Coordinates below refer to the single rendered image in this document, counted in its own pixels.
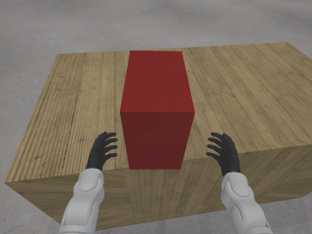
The carton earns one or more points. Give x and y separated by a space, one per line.
157 110

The right robot hand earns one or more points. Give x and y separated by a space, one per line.
228 155

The robot right forearm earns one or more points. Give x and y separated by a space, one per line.
246 215

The left robot hand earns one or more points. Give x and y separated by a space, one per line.
97 156

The pedestal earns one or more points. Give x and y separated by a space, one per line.
260 95

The robot left forearm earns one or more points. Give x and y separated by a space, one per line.
81 213

